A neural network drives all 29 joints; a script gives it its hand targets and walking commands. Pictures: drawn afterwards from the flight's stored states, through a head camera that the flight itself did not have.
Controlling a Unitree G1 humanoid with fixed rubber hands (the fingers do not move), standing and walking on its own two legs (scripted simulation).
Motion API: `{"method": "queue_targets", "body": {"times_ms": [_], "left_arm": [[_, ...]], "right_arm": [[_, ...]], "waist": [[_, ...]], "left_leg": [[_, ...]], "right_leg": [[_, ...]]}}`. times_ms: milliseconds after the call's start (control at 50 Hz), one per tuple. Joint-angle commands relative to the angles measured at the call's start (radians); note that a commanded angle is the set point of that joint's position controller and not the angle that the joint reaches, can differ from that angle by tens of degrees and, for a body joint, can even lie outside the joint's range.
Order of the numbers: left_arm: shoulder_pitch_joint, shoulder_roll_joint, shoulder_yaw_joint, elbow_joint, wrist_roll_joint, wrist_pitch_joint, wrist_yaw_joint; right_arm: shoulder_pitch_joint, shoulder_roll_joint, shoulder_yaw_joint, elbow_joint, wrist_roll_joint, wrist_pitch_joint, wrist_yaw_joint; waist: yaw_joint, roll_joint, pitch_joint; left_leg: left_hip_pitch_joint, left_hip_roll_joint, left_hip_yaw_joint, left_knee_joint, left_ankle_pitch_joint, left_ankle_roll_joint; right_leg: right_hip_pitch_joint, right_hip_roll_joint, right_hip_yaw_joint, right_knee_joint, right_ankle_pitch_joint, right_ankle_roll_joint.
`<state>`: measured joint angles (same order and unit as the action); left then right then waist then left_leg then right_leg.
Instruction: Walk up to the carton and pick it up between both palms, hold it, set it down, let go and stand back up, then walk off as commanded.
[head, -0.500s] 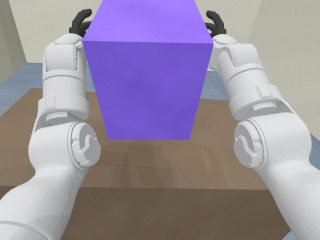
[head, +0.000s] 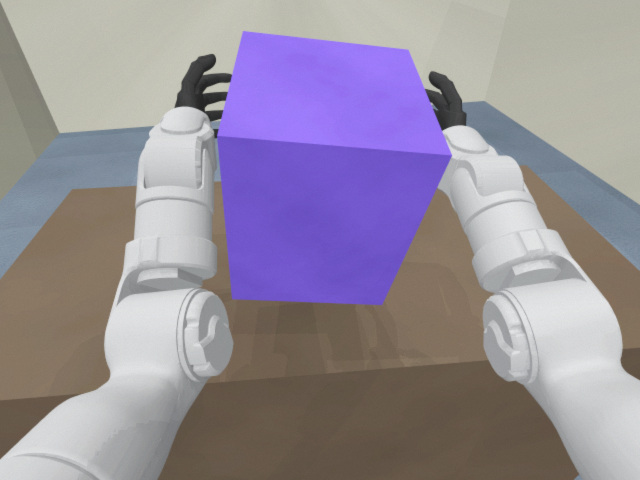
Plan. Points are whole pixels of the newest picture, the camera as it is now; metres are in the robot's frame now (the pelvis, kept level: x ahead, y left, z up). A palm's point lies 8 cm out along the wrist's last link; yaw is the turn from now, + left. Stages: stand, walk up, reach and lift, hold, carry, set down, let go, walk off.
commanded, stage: set down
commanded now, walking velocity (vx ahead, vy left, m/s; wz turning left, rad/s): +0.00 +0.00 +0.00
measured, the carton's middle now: (317, 178) +0.40 -0.03 +0.23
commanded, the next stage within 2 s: none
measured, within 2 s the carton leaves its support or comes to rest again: neither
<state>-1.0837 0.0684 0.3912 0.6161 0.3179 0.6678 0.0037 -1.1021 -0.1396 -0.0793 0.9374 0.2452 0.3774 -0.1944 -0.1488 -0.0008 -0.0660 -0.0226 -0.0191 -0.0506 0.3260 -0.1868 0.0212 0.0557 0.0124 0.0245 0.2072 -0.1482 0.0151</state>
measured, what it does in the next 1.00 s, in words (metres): stands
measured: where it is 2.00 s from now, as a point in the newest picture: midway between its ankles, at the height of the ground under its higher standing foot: outside the picture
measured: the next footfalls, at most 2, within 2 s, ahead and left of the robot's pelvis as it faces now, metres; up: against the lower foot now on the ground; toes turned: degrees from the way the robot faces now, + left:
none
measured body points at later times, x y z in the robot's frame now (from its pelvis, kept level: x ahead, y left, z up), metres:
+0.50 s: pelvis -0.01 -0.02 +0.00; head -0.08 +0.02 +0.44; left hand +0.41 +0.13 +0.27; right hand +0.39 -0.17 +0.26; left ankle +0.00 +0.10 -0.75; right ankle -0.01 -0.13 -0.75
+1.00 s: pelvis +0.00 -0.02 +0.00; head -0.06 +0.04 +0.44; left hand +0.43 +0.14 +0.21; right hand +0.41 -0.16 +0.23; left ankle +0.00 +0.10 -0.75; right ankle -0.01 -0.13 -0.75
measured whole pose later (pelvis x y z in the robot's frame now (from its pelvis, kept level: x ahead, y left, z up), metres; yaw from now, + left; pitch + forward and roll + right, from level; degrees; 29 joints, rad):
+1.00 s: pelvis +0.00 -0.02 +0.00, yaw +2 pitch -5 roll -1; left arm -0.94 0.09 0.37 0.74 0.28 0.48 0.00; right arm -1.04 -0.01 -0.30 1.08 0.02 0.20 -0.17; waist -0.14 -0.13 -0.08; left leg -0.07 -0.01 -0.08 0.33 -0.18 -0.01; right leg 0.01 0.02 -0.04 0.24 -0.17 -0.01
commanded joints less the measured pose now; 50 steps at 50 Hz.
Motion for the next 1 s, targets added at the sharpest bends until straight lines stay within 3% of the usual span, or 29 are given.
{"method": "queue_targets", "body": {"times_ms": [0, 20, 80, 100, 140, 160, 180, 220, 260, 280, 340, 380, 400, 420, 440, 460, 500, 520, 540, 620, 640, 660, 700, 760, 800, 880, 920, 960, 980], "left_arm": [[-0.511, -0.480, -0.235, -0.140, -0.155, -0.021, -0.158], [-0.544, -0.497, -0.269, -0.170, -0.159, -0.019, -0.152], [-0.605, -0.532, -0.324, -0.213, -0.179, -0.039, -0.146], [-0.628, -0.532, -0.335, -0.222, -0.177, -0.046, -0.140], [-0.671, -0.542, -0.362, -0.217, -0.187, -0.071, -0.137], [-0.702, -0.550, -0.384, -0.233, -0.191, -0.082, -0.133], [-0.716, -0.558, -0.404, -0.197, -0.194, -0.094, -0.130], [-0.678, -0.538, -0.365, -0.120, -0.163, -0.100, -0.134], [-0.703, -0.516, -0.335, -0.073, -0.142, -0.124, -0.141], [-0.693, -0.536, -0.368, -0.075, -0.148, -0.128, -0.142], [-0.637, -0.535, -0.352, -0.015, -0.141, -0.152, -0.157], [-0.574, -0.524, -0.340, 0.004, -0.148, -0.159, -0.167], [-0.540, -0.520, -0.310, 0.022, -0.132, -0.165, -0.170], [-0.554, -0.515, -0.316, 0.005, -0.135, -0.176, -0.171], [-0.539, -0.511, -0.292, 0.012, -0.143, -0.182, -0.171], [-0.529, -0.482, -0.263, 0.048, -0.123, -0.176, -0.185], [-0.512, -0.481, -0.230, 0.032, -0.114, -0.169, -0.190], [-0.563, -0.495, -0.250, -0.001, -0.126, -0.179, -0.185], [-0.576, -0.467, -0.202, 0.028, -0.106, -0.189, -0.184], [-0.584, -0.474, -0.169, 0.045, -0.100, -0.194, -0.160], [-0.587, -0.494, -0.184, 0.031, -0.110, -0.201, -0.151], [-0.578, -0.488, -0.193, 0.057, -0.125, -0.201, -0.142], [-0.612, -0.507, -0.245, -0.012, -0.149, -0.213, -0.128], [-0.591, -0.504, -0.235, 0.047, -0.126, -0.224, -0.123], [-0.583, -0.528, -0.288, 0.046, -0.133, -0.235, -0.123], [-0.570, -0.559, -0.348, 0.045, -0.148, -0.250, -0.132], [-0.553, -0.576, -0.389, -0.025, -0.158, -0.261, -0.123], [-0.561, -0.588, -0.416, -0.108, -0.154, -0.267, -0.121], [-0.555, -0.570, -0.397, -0.072, -0.153, -0.263, -0.124]], "right_arm": [[-0.759, 0.518, 0.264, -0.443, 0.136, -0.052, 0.105], [-0.787, 0.504, 0.262, -0.457, 0.142, -0.062, 0.100], [-0.829, 0.547, 0.268, -0.501, 0.158, -0.086, 0.097], [-0.828, 0.559, 0.264, -0.478, 0.153, -0.087, 0.099], [-0.812, 0.576, 0.229, -0.427, 0.121, -0.099, 0.099], [-0.811, 0.580, 0.221, -0.419, 0.114, -0.107, 0.095], [-0.775, 0.558, 0.161, -0.325, 0.078, -0.109, 0.098], [-0.709, 0.549, 0.092, -0.209, 0.019, -0.106, 0.102], [-0.644, 0.533, 0.005, -0.100, -0.050, -0.105, 0.114], [-0.638, 0.521, -0.026, -0.086, -0.069, -0.113, 0.112], [-0.590, 0.484, -0.099, -0.039, -0.132, -0.136, 0.119], [-0.607, 0.500, -0.062, -0.108, -0.127, -0.153, 0.109], [-0.631, 0.500, -0.036, -0.138, -0.120, -0.156, 0.108], [-0.625, 0.526, -0.016, -0.134, -0.114, -0.163, 0.103], [-0.658, 0.539, 0.027, -0.193, -0.090, -0.174, 0.104], [-0.635, 0.536, 0.025, -0.156, -0.101, -0.164, 0.104], [-0.694, 0.570, 0.106, -0.247, -0.065, -0.167, 0.108], [-0.731, 0.581, 0.116, -0.282, -0.050, -0.176, 0.109], [-0.750, 0.605, 0.130, -0.262, -0.052, -0.169, 0.115], [-0.830, 0.631, 0.175, -0.353, -0.034, -0.186, 0.139], [-0.834, 0.631, 0.182, -0.375, -0.028, -0.194, 0.142], [-0.804, 0.614, 0.163, -0.318, -0.034, -0.186, 0.148], [-0.772, 0.624, 0.144, -0.317, -0.042, -0.197, 0.155], [-0.657, 0.585, 0.051, -0.159, -0.101, -0.191, 0.160], [-0.588, 0.552, -0.014, -0.072, -0.139, -0.196, 0.161], [-0.556, 0.499, -0.109, -0.038, -0.193, -0.230, 0.153], [-0.536, 0.504, -0.090, -0.075, -0.186, -0.254, 0.144], [-0.536, 0.508, -0.041, -0.106, -0.146, -0.268, 0.142], [-0.545, 0.514, -0.040, -0.078, -0.142, -0.264, 0.136]], "waist": [[0.077, -0.098, -0.401], [0.062, -0.063, -0.398], [0.066, -0.017, -0.404], [0.072, 0.004, -0.401], [0.054, 0.031, -0.408], [0.038, 0.064, -0.428], [0.004, 0.103, -0.396], [-0.002, 0.098, -0.306], [-0.037, 0.111, -0.284], [-0.068, 0.118, -0.327], [-0.104, 0.119, -0.315], [-0.088, 0.096, -0.358], [-0.065, 0.080, -0.350], [-0.070, 0.064, -0.364], [-0.029, 0.040, -0.362], [-0.028, 0.016, -0.275], [0.031, -0.028, -0.265], [0.033, -0.017, -0.311], [0.081, -0.048, -0.262], [0.138, -0.074, -0.300], [0.132, -0.084, -0.333], [0.118, -0.075, -0.319], [0.091, -0.055, -0.433], [0.036, -0.031, -0.428], [-0.016, 0.027, -0.415], [-0.097, 0.118, -0.377], [-0.102, 0.164, -0.422], [-0.084, 0.214, -0.446], [-0.066, 0.197, -0.397]], "left_leg": [[0.158, -0.030, 0.037, 0.030, 0.489, -0.038], [0.174, -0.023, 0.040, 0.042, 0.499, -0.050], [0.167, -0.023, 0.043, 0.047, 0.461, -0.057], [0.167, -0.026, 0.047, 0.046, 0.439, -0.060], [0.157, -0.030, 0.050, 0.040, 0.368, -0.060], [0.158, -0.029, 0.047, 0.037, 0.340, -0.067], [0.150, -0.024, 0.044, 0.028, 0.297, -0.078], [0.110, -0.026, 0.061, -0.014, 0.175, -0.075], [0.088, -0.027, 0.062, -0.036, 0.071, -0.068], [0.105, -0.017, 0.057, -0.038, 0.062, -0.076], [0.099, -0.018, 0.063, -0.043, 0.081, -0.082], [0.121, -0.031, 0.069, -0.023, 0.173, -0.073], [0.119, -0.035, 0.067, -0.010, 0.211, -0.070], [0.118, -0.042, 0.065, -0.004, 0.230, -0.066], [0.094, -0.051, 0.067, -0.002, 0.253, -0.057], [0.070, -0.051, 0.074, -0.004, 0.223, -0.048], [0.063, -0.050, 0.063, -0.012, 0.240, -0.032], [0.080, -0.046, 0.061, -0.004, 0.266, -0.035], [0.061, -0.051, 0.071, -0.013, 0.229, -0.023], [0.039, -0.036, 0.059, -0.022, 0.204, -0.013], [0.054, -0.036, 0.066, -0.017, 0.216, -0.012], [0.066, -0.031, 0.066, -0.019, 0.204, -0.018], [0.135, -0.016, 0.064, -0.002, 0.250, -0.035], [0.184, -0.011, 0.069, -0.005, 0.220, -0.055], [0.210, -0.005, 0.063, -0.008, 0.205, -0.071], [0.216, -0.008, 0.061, 0.002, 0.255, -0.106], [0.271, -0.002, 0.052, 0.043, 0.418, -0.138], [0.324, -0.001, 0.046, 0.079, 0.538, -0.150], [0.302, -0.005, 0.049, 0.081, 0.536, -0.149]], "right_leg": [[0.093, 0.095, -0.081, 0.048, 0.435, 0.044], [0.077, 0.101, -0.087, 0.049, 0.423, 0.033], [0.057, 0.086, -0.080, 0.047, 0.379, 0.025], [0.050, 0.081, -0.077, 0.051, 0.362, 0.022], [0.043, 0.066, -0.073, 0.041, 0.317, 0.021], [0.043, 0.064, -0.073, 0.038, 0.274, 0.017], [0.001, 0.059, -0.085, 0.030, 0.221, 0.009], [-0.007, 0.046, -0.083, 0.010, 0.127, 0.011], [-0.022, 0.032, -0.082, 0.004, 0.065, 0.019], [-0.024, 0.027, -0.086, 0.009, 0.077, 0.019], [-0.026, 0.032, -0.096, 0.012, 0.122, 0.025], [0.026, 0.030, -0.089, 0.020, 0.223, 0.041], [0.031, 0.037, -0.089, 0.025, 0.255, 0.048], [0.066, 0.033, -0.089, 0.038, 0.301, 0.053], [0.074, 0.039, -0.087, 0.045, 0.338, 0.061], [0.073, 0.038, -0.085, 0.053, 0.340, 0.062], [0.090, 0.042, -0.083, 0.053, 0.345, 0.063], [0.085, 0.044, -0.084, 0.062, 0.341, 0.063], [0.075, 0.042, -0.078, 0.057, 0.298, 0.062], [0.073, 0.047, -0.084, 0.054, 0.217, 0.049], [0.066, 0.055, -0.090, 0.055, 0.211, 0.049], [0.033, 0.057, -0.094, 0.049, 0.189, 0.044], [0.018, 0.059, -0.103, 0.050, 0.216, 0.036], [-0.028, 0.058, -0.114, 0.029, 0.169, 0.034], [-0.082, 0.054, -0.120, 0.018, 0.146, 0.026], [-0.086, 0.050, -0.135, 0.017, 0.193, 0.022], [-0.082, 0.059, -0.138, 0.033, 0.260, 0.019], [-0.071, 0.057, -0.135, 0.039, 0.328, 0.022], [-0.060, 0.054, -0.131, 0.034, 0.308, 0.020]]}}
